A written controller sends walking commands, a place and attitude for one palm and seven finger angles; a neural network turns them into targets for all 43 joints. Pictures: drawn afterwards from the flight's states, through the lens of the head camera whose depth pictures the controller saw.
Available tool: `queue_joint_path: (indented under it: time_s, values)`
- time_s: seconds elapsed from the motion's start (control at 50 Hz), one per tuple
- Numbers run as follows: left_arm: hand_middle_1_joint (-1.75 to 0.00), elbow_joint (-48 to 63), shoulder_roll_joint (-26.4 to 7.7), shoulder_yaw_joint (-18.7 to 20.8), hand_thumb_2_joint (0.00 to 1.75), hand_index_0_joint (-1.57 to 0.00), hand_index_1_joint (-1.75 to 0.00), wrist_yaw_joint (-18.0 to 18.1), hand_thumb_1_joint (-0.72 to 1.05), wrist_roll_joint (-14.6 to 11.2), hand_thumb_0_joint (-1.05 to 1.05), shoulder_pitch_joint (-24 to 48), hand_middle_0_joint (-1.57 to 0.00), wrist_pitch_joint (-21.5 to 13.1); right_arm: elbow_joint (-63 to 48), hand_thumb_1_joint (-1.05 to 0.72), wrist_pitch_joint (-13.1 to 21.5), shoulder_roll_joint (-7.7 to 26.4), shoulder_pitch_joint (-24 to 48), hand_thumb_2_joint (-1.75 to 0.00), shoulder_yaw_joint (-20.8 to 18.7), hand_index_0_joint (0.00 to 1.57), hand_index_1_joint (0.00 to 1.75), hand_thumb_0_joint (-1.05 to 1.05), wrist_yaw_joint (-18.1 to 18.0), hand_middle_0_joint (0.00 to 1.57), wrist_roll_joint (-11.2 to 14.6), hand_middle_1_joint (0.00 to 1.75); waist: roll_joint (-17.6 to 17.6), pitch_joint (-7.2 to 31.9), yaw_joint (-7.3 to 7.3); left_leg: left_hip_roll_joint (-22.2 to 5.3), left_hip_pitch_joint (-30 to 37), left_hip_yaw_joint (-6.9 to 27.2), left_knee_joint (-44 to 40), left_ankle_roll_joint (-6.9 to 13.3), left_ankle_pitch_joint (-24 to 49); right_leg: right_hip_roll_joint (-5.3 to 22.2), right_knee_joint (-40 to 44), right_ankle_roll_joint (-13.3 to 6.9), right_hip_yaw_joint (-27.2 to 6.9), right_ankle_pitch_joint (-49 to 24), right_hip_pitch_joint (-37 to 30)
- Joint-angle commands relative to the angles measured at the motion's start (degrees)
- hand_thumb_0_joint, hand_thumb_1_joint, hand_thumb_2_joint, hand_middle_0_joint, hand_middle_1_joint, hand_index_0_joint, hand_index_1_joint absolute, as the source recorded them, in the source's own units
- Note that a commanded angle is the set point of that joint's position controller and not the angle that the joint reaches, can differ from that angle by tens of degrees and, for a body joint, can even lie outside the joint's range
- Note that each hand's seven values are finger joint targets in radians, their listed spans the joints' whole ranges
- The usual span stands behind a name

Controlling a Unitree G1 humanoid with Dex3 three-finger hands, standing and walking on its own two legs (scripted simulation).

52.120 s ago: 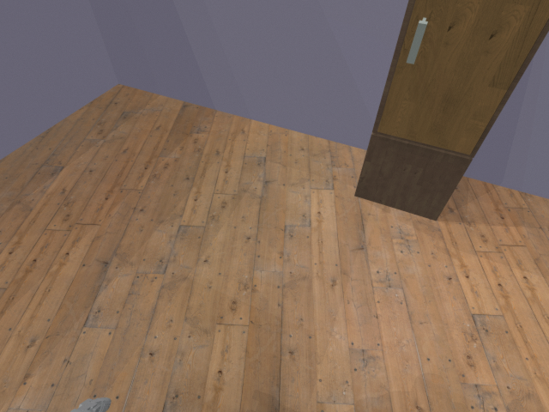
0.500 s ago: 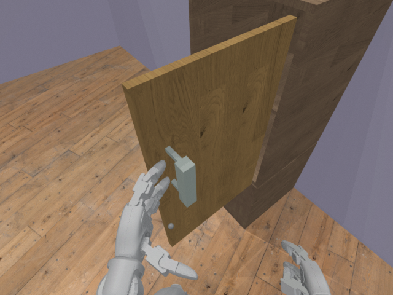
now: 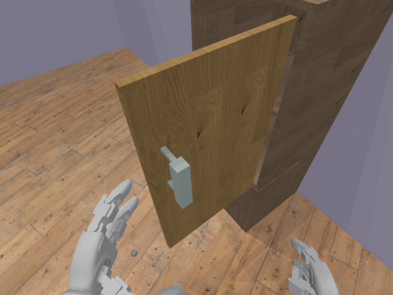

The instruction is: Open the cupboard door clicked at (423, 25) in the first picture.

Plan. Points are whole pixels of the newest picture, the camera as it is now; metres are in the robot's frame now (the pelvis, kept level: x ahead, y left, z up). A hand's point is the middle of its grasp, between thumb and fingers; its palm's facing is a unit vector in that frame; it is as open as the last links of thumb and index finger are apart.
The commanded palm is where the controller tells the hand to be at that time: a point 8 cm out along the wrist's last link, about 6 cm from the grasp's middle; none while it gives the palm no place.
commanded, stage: draw the hand back to the body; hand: left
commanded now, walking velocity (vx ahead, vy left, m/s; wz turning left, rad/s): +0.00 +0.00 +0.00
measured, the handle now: (175, 176) +0.32 +0.06 +0.10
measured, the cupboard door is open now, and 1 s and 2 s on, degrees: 91 91 91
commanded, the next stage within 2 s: step back with the hand held close in 1.62 s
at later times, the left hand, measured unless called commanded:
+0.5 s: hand (92, 245) +0.17 +0.16 +0.14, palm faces -0.05 -1.00 -0.05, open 16.3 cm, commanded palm +0.15 +0.22 +0.15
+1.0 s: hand (27, 205) +0.21 +0.25 +0.18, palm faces +0.30 -0.89 -0.35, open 12.0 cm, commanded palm +0.16 +0.30 +0.21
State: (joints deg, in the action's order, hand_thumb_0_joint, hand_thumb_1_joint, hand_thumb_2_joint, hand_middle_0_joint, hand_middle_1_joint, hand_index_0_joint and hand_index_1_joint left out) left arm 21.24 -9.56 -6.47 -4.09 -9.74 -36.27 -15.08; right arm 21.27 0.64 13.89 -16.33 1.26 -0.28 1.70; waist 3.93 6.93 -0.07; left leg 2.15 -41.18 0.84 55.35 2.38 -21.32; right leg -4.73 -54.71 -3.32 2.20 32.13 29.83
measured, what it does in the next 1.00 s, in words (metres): rises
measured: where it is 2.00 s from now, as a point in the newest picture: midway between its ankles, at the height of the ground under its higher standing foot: outside the picture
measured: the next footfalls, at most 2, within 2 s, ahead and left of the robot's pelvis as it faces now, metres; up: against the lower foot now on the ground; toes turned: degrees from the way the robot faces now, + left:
none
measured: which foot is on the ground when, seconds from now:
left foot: down 0.00-1.00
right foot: down 0.00-1.00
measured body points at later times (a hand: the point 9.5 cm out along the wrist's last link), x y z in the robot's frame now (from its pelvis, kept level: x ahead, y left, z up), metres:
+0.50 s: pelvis +0.00 +0.01 +0.01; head -0.01 -0.01 +0.46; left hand +0.17 +0.22 +0.14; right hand +0.19 -0.22 -0.04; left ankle +0.07 +0.09 -0.68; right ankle -0.04 -0.09 -0.68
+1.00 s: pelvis +0.02 +0.03 +0.05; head +0.01 +0.02 +0.50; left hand +0.19 +0.30 +0.20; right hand +0.21 -0.18 -0.02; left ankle +0.07 +0.09 -0.68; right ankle -0.04 -0.08 -0.68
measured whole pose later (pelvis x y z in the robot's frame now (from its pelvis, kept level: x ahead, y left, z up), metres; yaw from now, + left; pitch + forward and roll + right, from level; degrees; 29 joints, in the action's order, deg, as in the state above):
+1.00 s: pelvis +0.02 +0.03 +0.05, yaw -1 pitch -1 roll -1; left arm 27.4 -18.7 10.7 7.0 -4.2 -32.7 -3.3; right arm 31.7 3.8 12.5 -12.1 3.6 -3.9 0.9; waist 2.9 0.7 -3.2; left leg 4.0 -16.7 -1.4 29.4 4.8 -11.8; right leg -2.2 -26.4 -0.6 -1.6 19.9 5.4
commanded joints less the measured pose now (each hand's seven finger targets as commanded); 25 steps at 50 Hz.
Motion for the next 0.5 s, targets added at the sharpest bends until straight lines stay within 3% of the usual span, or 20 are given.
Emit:
queue_joint_path:
  time_s: [0.0, 0.08, 0.16, 0.22, 0.28, 0.4, 0.48]
  values:
    - [-0.3, 12.61, -2.66, 2.17, 0.3, -0.15, -0.3, -1.22, -0.5, -1.1, 0.0, 2.73, -0.15, -4.83, -10.05, -0.9, 4.24, 4.98, 4.67, -0.9, -2.25, 0.2, 0.3, 0.0, -0.78, 0.2, 0.27, 0.3, -4.44, 5.26, 1.35, -1.46, 11.68, 2.34, -4.83, 0.15, 4.97, 3.37, 11.4, 3.73, -4.5, -18.42, 6.52]
    - [-0.3, 14.33, -7.04, 6.83, 0.3, -0.15, -0.3, -1.03, -0.5, -1.56, 0.0, 3.54, -0.15, -4.29, -9.94, -0.9, 4.14, 4.95, 5.4, -0.9, -2.26, 0.2, 0.3, 0.0, -1.28, 0.2, 0.62, 0.3, -3.73, 5.76, 0.36, -1.52, 11.79, 2.08, -5.21, 0.21, 4.68, 3.49, 12.58, 3.65, -5.51, -16.57, 5.4]
    - [-0.3, 13.64, -7.74, 10.17, 0.3, -0.15, -0.3, -2.18, -0.5, -3.78, 0.0, 1.91, -0.15, -2.15, -9.53, -0.9, 4.13, 4.88, 5.89, -0.9, -2.05, 0.2, 0.3, 0.0, -1.78, 0.2, 1.13, 0.3, -4.75, 5.69, -0.45, -1.56, 12.74, 2.12, -6.35, 0.21, 5.21, 3.52, 14.22, 4.37, -5.69, -17.6, 3.06]
    - [-0.3, 14.13, -7.25, 9.51, 0.3, -0.15, -0.3, -3.67, -0.5, -4.83, 0.0, 3.69, -0.15, -0.69, -9.32, -0.9, 4.66, 5.29, 6.3, -0.9, -1.69, 0.2, 0.3, 0.0, -2.2, 0.2, 1.52, 0.3, -3.98, 3.64, 0.31, -1.69, 14.29, 2.22, -7.62, 0.28, 4.73, 3.41, 15.57, 4.47, -4.94, -16.63, 4.08]
    - [-0.3, 13.65, -8.35, 11.67, 0.3, -0.15, -0.3, -4.98, -0.5, -6.1, 0.0, 1.69, -0.15, 0.83, -8.86, -0.9, 5.2, 5.33, 6.36, -0.9, -1.58, 0.2, 0.3, 0.0, -2.53, 0.2, 1.66, 0.3, -4.5, 3.56, -0.23, -1.66, 14.76, 2.38, -8.24, 0.32, 5.97, 3.67, 16.3, 5.09, -5.04, -19.48, 2.36]
    - [-0.3, 16.73, -10.42, 14.11, 0.3, -0.15, -0.3, -6.17, -0.5, -7.24, 0.0, 4.1, -0.15, 2.09, -8.28, -0.9, 6.69, 5.59, 6.49, -0.9, -1.39, 0.2, 0.3, 0.0, -2.97, 0.2, 1.91, 0.3, -1.54, 3.21, -0.74, -1.86, 18.67, 2.8, -11.26, 0.35, 6.48, 2.46, 16.65, 3.51, -2.06, -16.64, 2.61]
    - [-0.3, 16.53, -11.27, 16.47, 0.34, -0.15, -0.3, -6.78, -0.4, -8.3, 0.0, 2.67, -0.15, 3.76, -7.63, -0.9, 7.42, 5.74, 6.96, -0.9, -1.42, 0.2, 0.3, 0.0, -3.04, 0.2, 2.07, 0.3, -2.42, 3.33, -1.42, -1.94, 19.87, 3.21, -12.62, 0.34, 7.42, 2.08, 17.02, 3.28, -1.0, -17.72, 1.26]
